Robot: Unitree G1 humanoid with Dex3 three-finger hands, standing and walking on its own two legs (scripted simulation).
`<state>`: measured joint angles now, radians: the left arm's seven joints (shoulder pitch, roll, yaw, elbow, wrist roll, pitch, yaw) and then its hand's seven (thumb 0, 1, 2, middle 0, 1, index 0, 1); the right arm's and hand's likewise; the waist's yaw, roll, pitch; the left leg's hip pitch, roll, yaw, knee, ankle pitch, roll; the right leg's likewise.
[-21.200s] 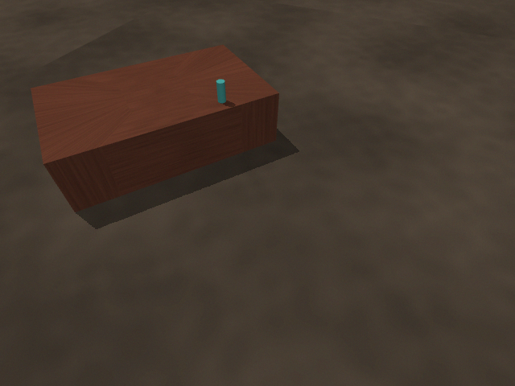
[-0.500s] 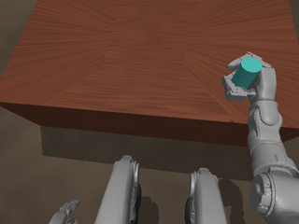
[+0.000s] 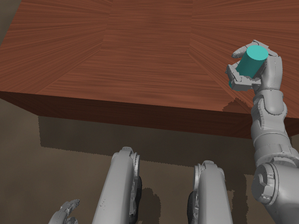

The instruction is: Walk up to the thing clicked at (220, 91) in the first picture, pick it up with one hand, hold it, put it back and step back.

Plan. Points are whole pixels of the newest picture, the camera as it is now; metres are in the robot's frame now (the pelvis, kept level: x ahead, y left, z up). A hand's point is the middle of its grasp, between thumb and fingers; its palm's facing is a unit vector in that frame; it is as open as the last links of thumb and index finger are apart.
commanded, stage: lower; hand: right
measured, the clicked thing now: (246, 70) +0.51 -0.16 +0.00
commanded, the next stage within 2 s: loosen in 1.18 s
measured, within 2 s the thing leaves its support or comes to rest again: rests again in 0.90 s
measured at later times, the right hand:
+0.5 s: hand (231, 80) +0.52 -0.15 -0.06, palm faces +0.00 +1.00 -0.02, open 6.1 cm
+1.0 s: hand (228, 84) +0.52 -0.15 -0.09, palm faces -0.01 +1.00 -0.02, open 6.1 cm
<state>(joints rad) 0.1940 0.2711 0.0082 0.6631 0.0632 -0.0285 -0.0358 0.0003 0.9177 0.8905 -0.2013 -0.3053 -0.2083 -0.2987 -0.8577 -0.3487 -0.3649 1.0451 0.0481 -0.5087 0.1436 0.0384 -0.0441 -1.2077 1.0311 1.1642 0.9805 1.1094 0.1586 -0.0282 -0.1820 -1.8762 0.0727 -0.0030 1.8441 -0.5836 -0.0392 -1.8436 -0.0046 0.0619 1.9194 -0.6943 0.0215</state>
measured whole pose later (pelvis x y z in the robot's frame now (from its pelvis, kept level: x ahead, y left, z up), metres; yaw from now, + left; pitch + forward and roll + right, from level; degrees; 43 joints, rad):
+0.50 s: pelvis -0.01 +0.00 -0.06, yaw +0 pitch +36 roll +3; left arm 0.19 0.29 0.00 0.66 0.07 0.00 -0.05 0.00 0.92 0.89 -0.20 -0.30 -0.21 -0.30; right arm -0.93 -0.39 -0.38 1.08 0.03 -0.51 0.14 0.04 -0.04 -1.22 1.04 1.16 0.99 1.11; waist 0.18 -0.03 -0.15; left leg -2.06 0.08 -0.02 2.03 -0.60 -0.04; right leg -2.03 0.01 0.07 2.11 -0.71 0.03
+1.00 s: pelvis -0.01 +0.00 -0.09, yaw +0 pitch +36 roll +3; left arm 0.19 0.30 -0.01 0.65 0.08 0.01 -0.06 0.00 0.90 0.89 -0.20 -0.30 -0.21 -0.30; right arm -0.95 -0.40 -0.37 1.08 0.01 -0.50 0.14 0.04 -0.04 -1.21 1.03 1.17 0.98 1.11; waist 0.19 -0.02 -0.12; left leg -2.13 0.08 -0.03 2.10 -0.60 -0.05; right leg -2.10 0.02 0.07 2.19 -0.71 0.02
